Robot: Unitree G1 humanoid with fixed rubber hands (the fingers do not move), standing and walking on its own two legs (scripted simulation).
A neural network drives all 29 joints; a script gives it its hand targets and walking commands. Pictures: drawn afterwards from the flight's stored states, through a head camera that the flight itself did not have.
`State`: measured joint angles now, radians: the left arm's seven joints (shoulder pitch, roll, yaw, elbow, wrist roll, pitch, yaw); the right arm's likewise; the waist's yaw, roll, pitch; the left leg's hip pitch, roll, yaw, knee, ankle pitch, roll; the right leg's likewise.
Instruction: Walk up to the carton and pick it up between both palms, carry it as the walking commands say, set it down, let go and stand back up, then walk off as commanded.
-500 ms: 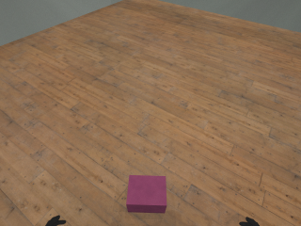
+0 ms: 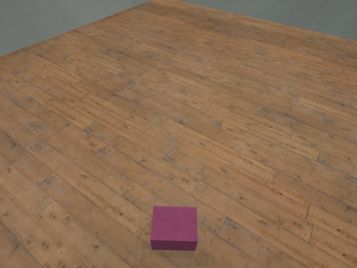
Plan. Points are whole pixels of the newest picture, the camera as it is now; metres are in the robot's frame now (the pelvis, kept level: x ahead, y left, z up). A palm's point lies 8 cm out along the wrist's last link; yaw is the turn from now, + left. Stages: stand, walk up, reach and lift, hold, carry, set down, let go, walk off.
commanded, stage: stand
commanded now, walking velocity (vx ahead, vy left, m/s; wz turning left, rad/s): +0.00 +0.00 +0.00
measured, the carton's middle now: (174, 228) +0.47 +0.02 -0.70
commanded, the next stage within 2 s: walk off in 0.86 s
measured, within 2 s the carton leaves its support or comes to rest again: neither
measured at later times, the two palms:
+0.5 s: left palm out of the picture +0.06 +0.29 -0.11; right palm out of the picture +0.06 -0.30 -0.11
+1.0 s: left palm out of the picture +0.07 +0.30 -0.11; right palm out of the picture +0.07 -0.30 -0.11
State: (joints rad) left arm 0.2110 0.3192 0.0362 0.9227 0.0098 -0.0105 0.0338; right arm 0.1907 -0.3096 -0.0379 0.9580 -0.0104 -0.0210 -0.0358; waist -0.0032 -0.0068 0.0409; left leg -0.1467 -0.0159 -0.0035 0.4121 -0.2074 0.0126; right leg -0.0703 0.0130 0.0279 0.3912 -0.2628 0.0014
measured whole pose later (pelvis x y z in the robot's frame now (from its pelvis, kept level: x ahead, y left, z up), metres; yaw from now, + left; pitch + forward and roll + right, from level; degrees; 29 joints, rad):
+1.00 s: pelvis -0.01 +0.00 +0.00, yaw +0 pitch -3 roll +0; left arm 0.18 0.36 0.01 0.99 0.00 -0.02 0.03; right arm 0.16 -0.35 -0.02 1.03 0.00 -0.02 -0.03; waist 0.00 -0.01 0.04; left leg -0.14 -0.01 0.00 0.35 -0.16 0.01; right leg -0.07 0.01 0.03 0.34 -0.22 0.00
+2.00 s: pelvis -0.20 +0.00 +0.00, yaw +1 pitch +0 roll -1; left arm 0.19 0.29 0.07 0.99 0.02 0.09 0.03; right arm 0.26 -0.24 -0.06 1.00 -0.03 0.08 -0.04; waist 0.00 -0.03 0.04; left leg -0.16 0.01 0.01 0.48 -0.31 0.02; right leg -0.53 0.05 0.06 0.85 -0.40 0.02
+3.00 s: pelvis -0.49 +0.00 +0.00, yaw +0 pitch -1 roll -3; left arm 0.24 0.29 0.10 1.00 0.03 0.09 0.02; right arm 0.18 -0.23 -0.05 0.91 -0.02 0.06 -0.04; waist 0.02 -0.04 0.06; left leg -0.22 0.03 0.02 0.47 -0.24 0.03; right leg -0.49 0.09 0.11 1.27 -0.43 0.06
